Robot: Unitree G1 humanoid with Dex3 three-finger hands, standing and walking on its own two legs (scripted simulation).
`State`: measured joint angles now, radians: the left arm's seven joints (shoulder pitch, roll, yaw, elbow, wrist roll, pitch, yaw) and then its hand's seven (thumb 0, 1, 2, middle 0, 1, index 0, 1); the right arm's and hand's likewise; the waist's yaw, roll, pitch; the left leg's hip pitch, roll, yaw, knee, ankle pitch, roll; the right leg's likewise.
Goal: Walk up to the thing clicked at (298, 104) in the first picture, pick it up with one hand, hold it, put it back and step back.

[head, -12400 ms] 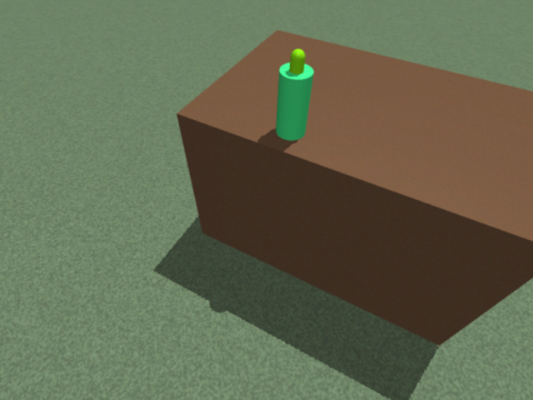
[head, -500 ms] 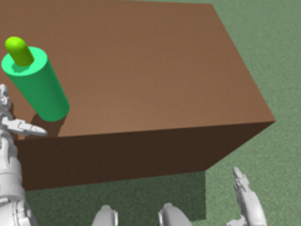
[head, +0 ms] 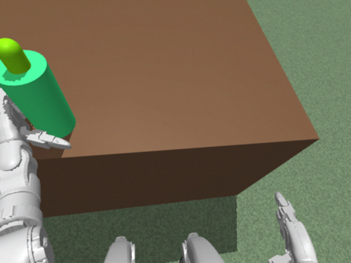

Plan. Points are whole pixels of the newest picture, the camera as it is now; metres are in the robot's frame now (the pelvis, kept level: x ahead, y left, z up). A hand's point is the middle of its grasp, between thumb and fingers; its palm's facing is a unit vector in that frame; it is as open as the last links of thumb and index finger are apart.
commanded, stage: close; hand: left
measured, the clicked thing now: (36, 92) +0.46 +0.25 +0.08
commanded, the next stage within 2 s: settle in 0.60 s
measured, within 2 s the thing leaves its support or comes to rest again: leaves its support in 1.10 s
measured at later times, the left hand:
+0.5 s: hand (37, 110) +0.45 +0.26 +0.05, palm faces +0.30 -0.95 +0.01, open 11.6 cm
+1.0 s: hand (40, 112) +0.44 +0.26 +0.04, palm faces +0.29 -0.96 -0.02, open 11.6 cm
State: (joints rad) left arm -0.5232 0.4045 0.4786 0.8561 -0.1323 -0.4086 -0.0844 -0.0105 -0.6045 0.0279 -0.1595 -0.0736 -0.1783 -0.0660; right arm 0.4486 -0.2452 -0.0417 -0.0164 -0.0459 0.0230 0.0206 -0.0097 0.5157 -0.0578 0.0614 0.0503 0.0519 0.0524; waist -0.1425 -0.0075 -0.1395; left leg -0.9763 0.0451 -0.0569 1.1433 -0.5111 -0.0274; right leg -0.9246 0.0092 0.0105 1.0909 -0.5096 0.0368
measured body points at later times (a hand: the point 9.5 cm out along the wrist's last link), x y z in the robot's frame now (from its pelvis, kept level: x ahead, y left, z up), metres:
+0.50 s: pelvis +0.01 +0.00 +0.00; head +0.11 +0.04 +0.44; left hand +0.43 +0.31 +0.05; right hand +0.16 -0.25 +0.00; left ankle +0.02 +0.13 -0.65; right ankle +0.01 -0.15 -0.65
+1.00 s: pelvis +0.01 +0.01 +0.01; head +0.11 +0.04 +0.44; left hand +0.42 +0.31 +0.05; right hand +0.16 -0.24 -0.01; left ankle +0.02 +0.13 -0.65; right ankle +0.01 -0.15 -0.65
